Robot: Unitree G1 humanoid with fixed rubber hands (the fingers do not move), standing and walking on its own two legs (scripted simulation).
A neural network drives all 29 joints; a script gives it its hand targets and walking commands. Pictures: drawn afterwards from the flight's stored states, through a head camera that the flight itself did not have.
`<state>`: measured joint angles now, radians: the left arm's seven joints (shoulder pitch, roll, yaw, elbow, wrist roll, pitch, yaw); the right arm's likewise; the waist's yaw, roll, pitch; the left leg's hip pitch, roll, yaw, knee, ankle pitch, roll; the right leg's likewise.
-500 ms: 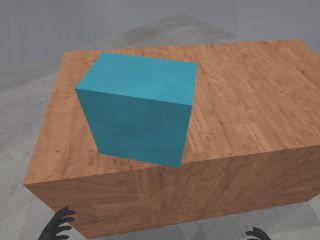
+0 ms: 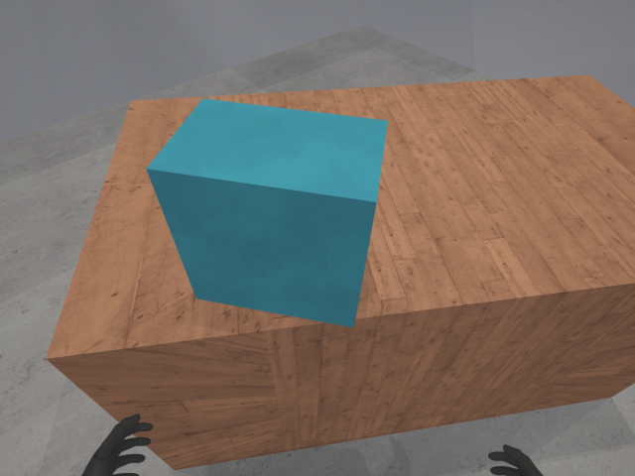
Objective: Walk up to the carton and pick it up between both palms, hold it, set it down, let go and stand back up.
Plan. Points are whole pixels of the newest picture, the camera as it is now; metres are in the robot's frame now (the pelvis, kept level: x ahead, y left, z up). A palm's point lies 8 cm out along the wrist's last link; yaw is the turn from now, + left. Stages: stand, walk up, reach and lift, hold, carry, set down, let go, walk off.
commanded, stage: reach and lift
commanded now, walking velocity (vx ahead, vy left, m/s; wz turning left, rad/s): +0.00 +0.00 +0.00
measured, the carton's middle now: (282, 218) +0.45 +0.04 +0.08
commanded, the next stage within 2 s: none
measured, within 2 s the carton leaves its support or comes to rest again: neither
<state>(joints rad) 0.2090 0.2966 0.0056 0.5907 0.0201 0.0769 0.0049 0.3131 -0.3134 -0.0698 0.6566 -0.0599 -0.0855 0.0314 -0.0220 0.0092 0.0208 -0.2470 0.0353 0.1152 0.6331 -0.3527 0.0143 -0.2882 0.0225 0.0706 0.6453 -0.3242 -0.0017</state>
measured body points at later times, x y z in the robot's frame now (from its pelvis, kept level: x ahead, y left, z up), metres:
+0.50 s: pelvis +0.01 +0.00 +0.02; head -0.01 +0.01 +0.47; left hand +0.21 +0.25 -0.02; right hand +0.18 -0.23 -0.04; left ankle -0.01 +0.11 -0.72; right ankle +0.02 -0.13 -0.72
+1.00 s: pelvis +0.03 +0.02 +0.02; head +0.00 +0.03 +0.47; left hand +0.23 +0.28 +0.05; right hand +0.23 -0.18 +0.03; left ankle -0.01 +0.11 -0.72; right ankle +0.02 -0.13 -0.72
